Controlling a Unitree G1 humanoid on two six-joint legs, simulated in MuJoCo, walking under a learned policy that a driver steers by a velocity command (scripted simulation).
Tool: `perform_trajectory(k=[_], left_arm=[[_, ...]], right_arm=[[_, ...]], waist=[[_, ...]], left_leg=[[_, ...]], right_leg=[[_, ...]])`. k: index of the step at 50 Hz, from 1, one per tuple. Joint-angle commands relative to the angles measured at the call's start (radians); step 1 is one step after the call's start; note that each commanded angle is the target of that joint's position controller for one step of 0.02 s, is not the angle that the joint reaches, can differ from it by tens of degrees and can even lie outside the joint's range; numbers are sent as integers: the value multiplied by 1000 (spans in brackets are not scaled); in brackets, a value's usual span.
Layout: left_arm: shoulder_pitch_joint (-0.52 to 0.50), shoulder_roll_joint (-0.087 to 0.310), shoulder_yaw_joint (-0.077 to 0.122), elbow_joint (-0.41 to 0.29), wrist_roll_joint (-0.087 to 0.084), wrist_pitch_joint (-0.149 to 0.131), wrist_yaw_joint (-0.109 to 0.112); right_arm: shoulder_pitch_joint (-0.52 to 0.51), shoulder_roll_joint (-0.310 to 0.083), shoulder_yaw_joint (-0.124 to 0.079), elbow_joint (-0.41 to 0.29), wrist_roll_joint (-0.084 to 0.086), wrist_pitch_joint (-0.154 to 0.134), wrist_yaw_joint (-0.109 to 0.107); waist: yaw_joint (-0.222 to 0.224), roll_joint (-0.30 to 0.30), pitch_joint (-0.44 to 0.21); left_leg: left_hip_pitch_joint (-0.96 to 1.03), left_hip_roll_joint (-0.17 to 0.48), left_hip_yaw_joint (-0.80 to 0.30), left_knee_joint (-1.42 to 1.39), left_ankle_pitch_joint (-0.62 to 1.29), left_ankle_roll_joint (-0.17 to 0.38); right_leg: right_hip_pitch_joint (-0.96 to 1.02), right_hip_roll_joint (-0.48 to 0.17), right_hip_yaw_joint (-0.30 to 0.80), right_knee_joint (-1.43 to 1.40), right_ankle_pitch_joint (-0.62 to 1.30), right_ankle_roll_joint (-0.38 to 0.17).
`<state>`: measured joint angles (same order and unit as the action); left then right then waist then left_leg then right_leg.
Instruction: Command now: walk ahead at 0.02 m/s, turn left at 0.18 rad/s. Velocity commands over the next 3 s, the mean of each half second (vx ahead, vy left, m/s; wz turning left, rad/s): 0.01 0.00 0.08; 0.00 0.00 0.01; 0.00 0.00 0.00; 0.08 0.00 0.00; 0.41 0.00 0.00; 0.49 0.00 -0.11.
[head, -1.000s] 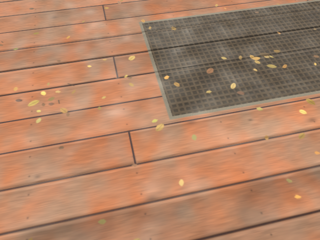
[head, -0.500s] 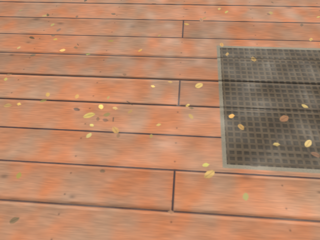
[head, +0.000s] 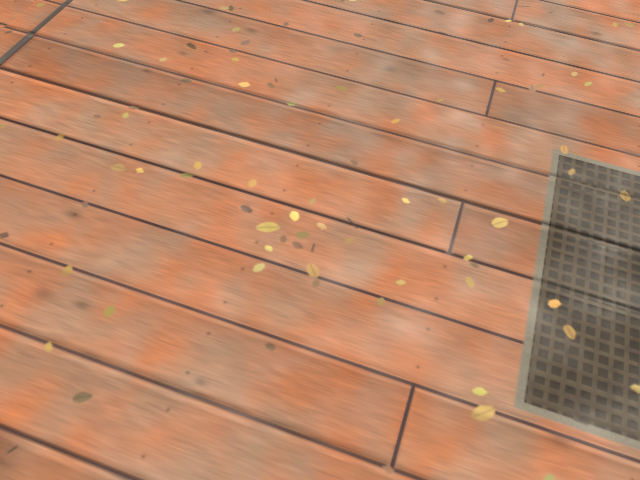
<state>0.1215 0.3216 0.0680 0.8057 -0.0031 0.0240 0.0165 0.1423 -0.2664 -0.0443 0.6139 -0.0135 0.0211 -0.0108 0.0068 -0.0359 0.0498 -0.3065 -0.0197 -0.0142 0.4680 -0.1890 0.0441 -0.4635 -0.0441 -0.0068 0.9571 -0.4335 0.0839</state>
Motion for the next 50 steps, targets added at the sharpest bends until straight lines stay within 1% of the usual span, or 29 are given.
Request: perform_trajectory(k=[1,3,4,5,6,7,8,9,10,11,12,13,14,16,18,23,29,37,50], left_arm=[[8,42,1,-46,1,-5,1],[6,53,0,-44,-2,-3,-2],[14,55,0,-39,-3,-3,-4],[33,48,-2,-29,0,-5,-7],[53,39,-6,-19,10,-9,-11],[60,61,-6,-17,27,-13,-12],[51,133,6,-22,29,-14,-7],[4,113,4,-7,18,-16,-10],[-25,62,-8,-20,20,-23,-16],[-22,52,-13,-9,26,-31,-16],[-19,55,-15,-2,25,-40,-16],[-10,54,-17,7,21,-48,-15],[7,51,-19,19,18,-53,-11],[25,48,-22,37,15,-54,-5],[29,46,-25,50,15,-51,0],[29,40,-29,84,13,-46,2],[31,34,-33,128,10,-42,1],[45,30,-36,179,9,-39,5],[91,23,-43,228,8,-37,13]], right_arm=[[-32,-140,-40,-44,-1,-13,-6],[-24,-142,-38,-21,-3,-11,-4],[-30,-135,-34,-11,-1,-10,-2],[-45,-123,-28,-3,5,-10,0],[-42,-104,-20,12,12,-11,3],[-3,-81,-11,31,5,-18,5],[38,-79,-11,38,-11,-25,11],[52,-58,-9,46,-17,-25,9],[-7,-95,-15,54,-19,-21,4],[-34,-104,-22,53,-11,-15,-2],[-35,-97,-22,61,-8,-7,-8],[-23,-94,-22,68,-9,-2,-11],[-16,-87,-22,78,-9,-2,-12],[-7,-78,-24,100,-5,-7,-13],[1,-73,-26,123,-2,-11,-14],[20,-75,-31,184,2,-14,-20],[34,-83,-33,255,5,-14,-28],[36,-83,-28,336,8,-13,-35],[39,-71,-15,431,11,-13,-38]], waist=[[-8,177,-170],[-19,185,-163],[-15,184,-154],[5,174,-144],[25,153,-131],[13,109,-133],[-41,-17,-121],[-69,-120,-110],[-33,-85,-68],[-23,-73,-59],[-20,-68,-49],[-18,-60,-46],[-16,-45,-49],[-7,-14,-53],[-2,5,-55],[1,38,-55],[-1,42,-51],[-2,33,-41],[-3,35,-26]], left_leg=[[135,226,-171,-94,423,188],[127,238,-202,-98,351,196],[115,235,-212,-96,303,190],[92,220,-209,-86,241,171],[58,194,-199,-81,154,133],[21,154,-186,-70,51,78],[-8,82,-125,-22,-62,29],[70,33,-60,-37,-90,-14],[119,34,-60,-24,-55,-30],[133,38,-59,-14,-31,-23],[133,44,-68,-14,-6,-15],[130,46,-74,-21,13,-12],[129,49,-77,-27,26,-11],[124,50,-75,-31,54,-13],[123,50,-73,-34,75,-19],[136,52,-70,-41,117,-29],[155,54,-64,-47,142,-34],[161,53,-53,-57,141,-37],[150,48,-38,-68,115,-41]], right_leg=[[87,-11,19,-153,37,4],[135,-6,15,-242,58,-4],[165,-3,10,-301,85,-11],[218,4,0,-399,153,-23],[291,8,-4,-538,283,-42],[363,-37,56,-573,401,-65],[368,-118,123,-550,509,-107],[235,-123,132,-568,286,-155],[163,-91,123,-598,155,-145],[144,-75,108,-607,122,-123],[146,-61,94,-605,142,-106],[157,-57,89,-599,157,-99],[171,-52,81,-590,174,-95],[195,-44,72,-576,198,-95],[212,-38,67,-571,214,-98],[235,-26,58,-569,251,-104],[248,-14,48,-576,283,-106],[255,-2,40,-588,298,-106],[253,9,35,-598,287,-108]])
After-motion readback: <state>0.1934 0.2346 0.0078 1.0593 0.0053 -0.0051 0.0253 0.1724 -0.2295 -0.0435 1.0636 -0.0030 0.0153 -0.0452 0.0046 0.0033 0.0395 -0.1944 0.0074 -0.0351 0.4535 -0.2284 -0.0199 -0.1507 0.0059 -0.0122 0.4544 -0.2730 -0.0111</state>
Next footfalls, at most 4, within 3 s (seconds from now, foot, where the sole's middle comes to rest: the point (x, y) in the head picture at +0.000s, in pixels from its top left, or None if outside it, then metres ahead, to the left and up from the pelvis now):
0.14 right None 0.05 -0.15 -0.78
2.54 right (374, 462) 0.49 -0.12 -0.78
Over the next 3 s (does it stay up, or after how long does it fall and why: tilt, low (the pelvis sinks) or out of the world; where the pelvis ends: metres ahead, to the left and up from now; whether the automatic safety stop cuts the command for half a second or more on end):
stays up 0.56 -0.01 0.00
